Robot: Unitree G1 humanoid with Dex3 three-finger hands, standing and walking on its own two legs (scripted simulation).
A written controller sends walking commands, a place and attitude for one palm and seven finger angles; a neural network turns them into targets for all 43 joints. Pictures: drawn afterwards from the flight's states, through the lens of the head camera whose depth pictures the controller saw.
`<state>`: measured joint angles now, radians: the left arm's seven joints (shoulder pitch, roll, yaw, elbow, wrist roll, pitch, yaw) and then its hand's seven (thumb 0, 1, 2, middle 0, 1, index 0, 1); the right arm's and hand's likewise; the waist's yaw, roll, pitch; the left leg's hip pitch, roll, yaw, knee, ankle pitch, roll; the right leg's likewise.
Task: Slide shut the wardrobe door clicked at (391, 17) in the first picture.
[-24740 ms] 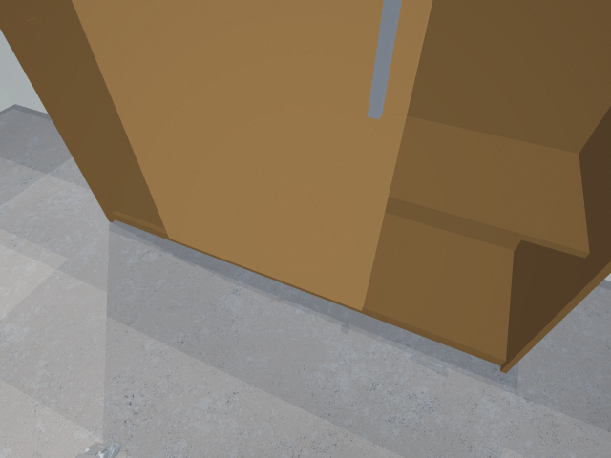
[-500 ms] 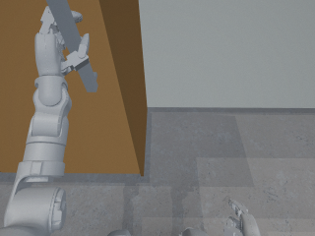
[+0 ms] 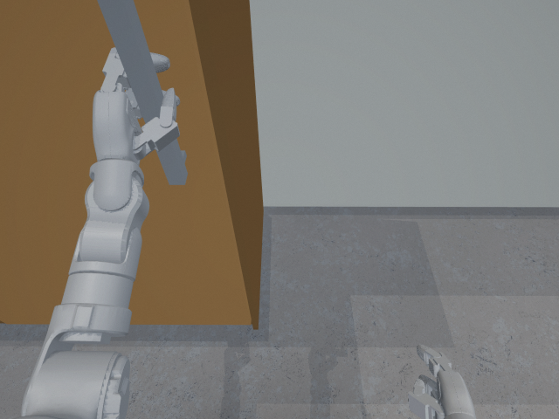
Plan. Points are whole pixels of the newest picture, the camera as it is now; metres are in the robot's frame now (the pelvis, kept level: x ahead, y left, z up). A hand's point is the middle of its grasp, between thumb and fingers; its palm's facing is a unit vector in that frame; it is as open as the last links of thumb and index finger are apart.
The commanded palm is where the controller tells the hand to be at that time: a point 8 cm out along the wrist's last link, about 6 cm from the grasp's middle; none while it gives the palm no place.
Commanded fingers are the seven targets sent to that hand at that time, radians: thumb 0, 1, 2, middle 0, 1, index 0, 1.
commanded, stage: stop walking and hold the door there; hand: left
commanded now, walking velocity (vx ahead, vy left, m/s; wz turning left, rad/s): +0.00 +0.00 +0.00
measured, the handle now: (150, 77) +0.45 +0.19 +0.24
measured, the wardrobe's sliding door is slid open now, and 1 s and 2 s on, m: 0.00 0.00 0.00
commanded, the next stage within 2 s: loosen the grip on the handle in 0.08 s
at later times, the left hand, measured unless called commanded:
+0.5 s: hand (160, 118) +0.41 +0.17 +0.22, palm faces +0.25 -0.96 -0.08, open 11.4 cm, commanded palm +0.38 +0.21 +0.21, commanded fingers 0.00 -0.55 0.20 -0.36 -1.28 -0.36 -1.28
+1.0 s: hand (159, 121) +0.41 +0.18 +0.21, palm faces +0.17 -0.98 -0.08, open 14.6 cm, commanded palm +0.38 +0.24 +0.21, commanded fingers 0.00 -0.55 0.20 -0.25 -1.15 -0.25 -1.15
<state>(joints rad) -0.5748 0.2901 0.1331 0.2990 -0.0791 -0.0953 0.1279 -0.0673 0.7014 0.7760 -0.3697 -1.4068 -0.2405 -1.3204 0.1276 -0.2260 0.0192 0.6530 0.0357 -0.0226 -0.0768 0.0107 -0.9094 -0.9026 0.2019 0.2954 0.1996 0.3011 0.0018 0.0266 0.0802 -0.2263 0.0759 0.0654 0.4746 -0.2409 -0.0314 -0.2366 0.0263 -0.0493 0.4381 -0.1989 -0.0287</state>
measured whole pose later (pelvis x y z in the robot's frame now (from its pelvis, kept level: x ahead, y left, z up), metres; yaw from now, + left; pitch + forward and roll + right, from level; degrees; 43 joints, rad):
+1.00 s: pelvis -0.01 +0.03 +0.00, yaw -1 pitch +1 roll +0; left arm -0.64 0.25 0.15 0.50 -0.05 -0.15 0.11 -0.01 -0.55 0.20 -0.45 -1.26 -0.26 -1.16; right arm 0.25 -0.22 0.03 0.71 0.02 -0.16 -0.07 0.01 -0.91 -0.90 0.20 0.30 0.20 0.30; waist -0.02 0.00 -0.03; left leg -0.28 0.01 0.07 0.51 -0.25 0.02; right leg -0.31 -0.02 -0.02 0.50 -0.21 0.01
